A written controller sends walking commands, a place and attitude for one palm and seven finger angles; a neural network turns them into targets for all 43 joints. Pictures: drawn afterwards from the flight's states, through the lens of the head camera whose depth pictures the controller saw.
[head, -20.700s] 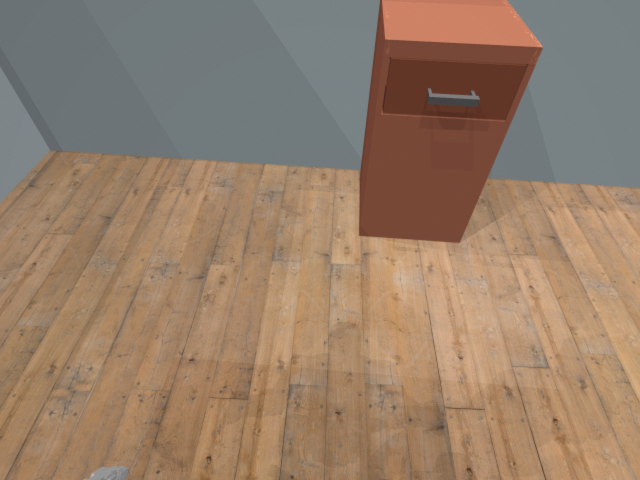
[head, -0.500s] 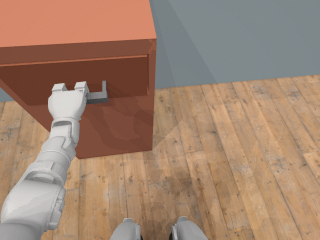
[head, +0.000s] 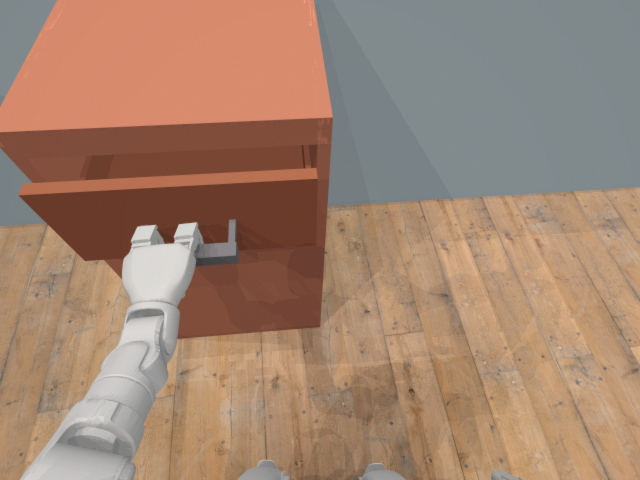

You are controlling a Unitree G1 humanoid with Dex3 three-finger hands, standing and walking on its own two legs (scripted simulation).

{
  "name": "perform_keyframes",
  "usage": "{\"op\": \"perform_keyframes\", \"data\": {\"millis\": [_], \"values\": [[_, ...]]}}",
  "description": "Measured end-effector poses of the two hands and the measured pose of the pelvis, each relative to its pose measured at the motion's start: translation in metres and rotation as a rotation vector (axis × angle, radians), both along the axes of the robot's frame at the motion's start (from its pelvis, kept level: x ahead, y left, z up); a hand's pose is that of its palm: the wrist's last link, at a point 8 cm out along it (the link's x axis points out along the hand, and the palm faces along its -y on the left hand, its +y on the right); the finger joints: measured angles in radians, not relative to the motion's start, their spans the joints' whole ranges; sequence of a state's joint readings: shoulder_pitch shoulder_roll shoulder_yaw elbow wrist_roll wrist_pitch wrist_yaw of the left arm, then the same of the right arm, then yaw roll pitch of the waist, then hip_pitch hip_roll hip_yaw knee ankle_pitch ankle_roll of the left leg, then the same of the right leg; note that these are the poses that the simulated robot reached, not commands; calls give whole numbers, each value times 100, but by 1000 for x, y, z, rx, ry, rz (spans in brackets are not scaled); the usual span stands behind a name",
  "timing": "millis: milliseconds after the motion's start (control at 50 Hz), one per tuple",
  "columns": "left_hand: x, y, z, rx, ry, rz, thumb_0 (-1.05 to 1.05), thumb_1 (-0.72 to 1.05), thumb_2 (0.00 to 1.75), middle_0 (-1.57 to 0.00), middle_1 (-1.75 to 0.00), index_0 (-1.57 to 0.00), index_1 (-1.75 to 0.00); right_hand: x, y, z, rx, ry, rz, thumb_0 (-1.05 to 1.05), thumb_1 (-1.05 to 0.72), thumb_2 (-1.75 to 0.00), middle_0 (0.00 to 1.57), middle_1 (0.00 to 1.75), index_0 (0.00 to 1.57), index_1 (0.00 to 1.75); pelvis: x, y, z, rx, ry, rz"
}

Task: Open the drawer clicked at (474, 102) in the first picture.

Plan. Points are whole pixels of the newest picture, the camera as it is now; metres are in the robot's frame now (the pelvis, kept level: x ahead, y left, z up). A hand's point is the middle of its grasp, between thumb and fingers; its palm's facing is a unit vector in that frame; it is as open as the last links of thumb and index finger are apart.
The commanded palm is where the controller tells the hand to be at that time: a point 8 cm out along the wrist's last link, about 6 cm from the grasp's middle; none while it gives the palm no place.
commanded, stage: pull the drawer open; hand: left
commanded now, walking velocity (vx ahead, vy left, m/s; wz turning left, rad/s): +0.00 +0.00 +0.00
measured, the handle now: (187, 242) +0.44 +0.20 -0.03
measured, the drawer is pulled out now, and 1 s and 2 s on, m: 0.06 0.18 0.29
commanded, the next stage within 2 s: none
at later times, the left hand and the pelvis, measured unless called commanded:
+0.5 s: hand (170, 326) +0.32 +0.21 -0.05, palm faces -0.04 -0.05 -1.00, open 5.9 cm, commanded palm +0.28 +0.20 +0.00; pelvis -0.01 +0.00 +0.00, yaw +0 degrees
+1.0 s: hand (166, 370) +0.26 +0.20 -0.05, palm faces -0.03 -0.07 -1.00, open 5.9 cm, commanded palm +0.22 +0.20 +0.00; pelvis -0.01 -0.01 +0.00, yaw +0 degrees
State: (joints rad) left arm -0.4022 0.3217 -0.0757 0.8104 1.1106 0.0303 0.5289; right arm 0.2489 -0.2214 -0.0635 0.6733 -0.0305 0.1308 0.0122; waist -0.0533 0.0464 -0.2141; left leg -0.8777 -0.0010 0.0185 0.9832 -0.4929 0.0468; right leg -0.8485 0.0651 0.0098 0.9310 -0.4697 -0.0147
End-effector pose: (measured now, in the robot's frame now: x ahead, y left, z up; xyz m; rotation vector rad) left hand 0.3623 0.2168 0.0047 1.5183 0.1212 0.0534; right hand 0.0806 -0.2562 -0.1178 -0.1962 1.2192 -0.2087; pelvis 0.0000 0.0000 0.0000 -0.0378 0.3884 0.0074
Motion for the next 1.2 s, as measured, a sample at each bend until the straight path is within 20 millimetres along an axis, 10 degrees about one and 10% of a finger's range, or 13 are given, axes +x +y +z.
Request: {"op": "perform_keyframes", "data": {"millis": [1200], "values": [[-146, -16, -1, -24, -25, 44, 3, 70, 80, -27, -135, -39, -132, 79, 7, 17, 36, -287, 146, 1, -91, -90, 20, 30, 20, 30, -10, -14, -3, 28, -101, 4]]}}
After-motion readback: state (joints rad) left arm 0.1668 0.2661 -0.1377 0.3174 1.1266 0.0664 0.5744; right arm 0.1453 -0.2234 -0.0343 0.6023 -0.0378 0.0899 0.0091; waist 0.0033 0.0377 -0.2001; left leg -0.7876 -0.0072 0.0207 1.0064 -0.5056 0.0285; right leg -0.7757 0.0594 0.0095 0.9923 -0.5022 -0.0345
